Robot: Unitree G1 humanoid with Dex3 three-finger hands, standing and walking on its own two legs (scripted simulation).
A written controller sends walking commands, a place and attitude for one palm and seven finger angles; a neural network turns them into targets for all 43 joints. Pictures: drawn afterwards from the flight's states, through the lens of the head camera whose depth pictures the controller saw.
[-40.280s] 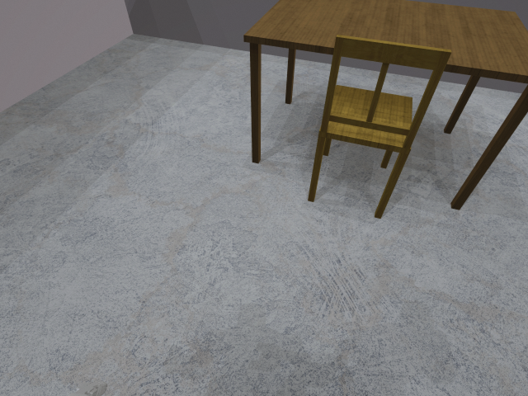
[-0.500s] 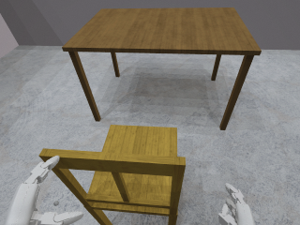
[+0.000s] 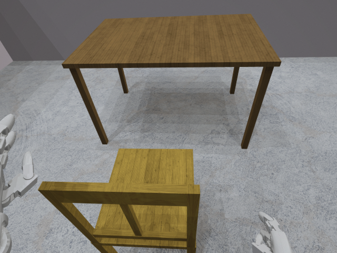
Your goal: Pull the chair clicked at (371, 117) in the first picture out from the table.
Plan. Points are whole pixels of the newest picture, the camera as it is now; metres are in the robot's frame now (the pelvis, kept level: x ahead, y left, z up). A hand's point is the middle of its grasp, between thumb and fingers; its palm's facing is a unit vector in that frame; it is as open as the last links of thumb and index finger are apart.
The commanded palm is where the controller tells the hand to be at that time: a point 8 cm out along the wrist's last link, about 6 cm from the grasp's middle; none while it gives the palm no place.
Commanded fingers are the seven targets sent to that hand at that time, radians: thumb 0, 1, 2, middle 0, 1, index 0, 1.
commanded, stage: draw the hand back to the body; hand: left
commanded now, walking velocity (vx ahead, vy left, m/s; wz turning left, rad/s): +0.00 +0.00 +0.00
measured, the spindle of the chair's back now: (132, 219) +0.24 +0.15 -0.12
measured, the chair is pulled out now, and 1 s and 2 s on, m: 0.63 0.63 0.63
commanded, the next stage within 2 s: step back with the hand held close in 0.26 s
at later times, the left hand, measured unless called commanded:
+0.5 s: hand (22, 175) +0.19 +0.29 +0.18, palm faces +0.49 -0.75 -0.44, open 7.4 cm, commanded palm +0.13 +0.31 +0.18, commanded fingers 0.00 0.90 0.90 -0.20 -0.30 -0.20 -0.30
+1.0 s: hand (9, 219) +0.12 +0.27 +0.16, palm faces +0.44 -0.76 -0.47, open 7.4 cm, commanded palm +0.07 +0.31 +0.18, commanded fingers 0.00 0.90 0.90 -0.20 -0.30 -0.20 -0.30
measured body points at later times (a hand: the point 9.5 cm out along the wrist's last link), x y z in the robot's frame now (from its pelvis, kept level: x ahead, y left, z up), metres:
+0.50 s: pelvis -0.01 +0.01 +0.00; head -0.02 -0.01 +0.45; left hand +0.16 +0.32 +0.20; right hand +0.18 -0.21 -0.08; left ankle -0.03 +0.14 -0.74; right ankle -0.01 -0.12 -0.74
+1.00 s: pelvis -0.07 +0.01 -0.01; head -0.07 +0.00 +0.44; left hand +0.09 +0.31 +0.18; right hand +0.10 -0.23 -0.09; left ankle -0.03 +0.14 -0.74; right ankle -0.01 -0.12 -0.74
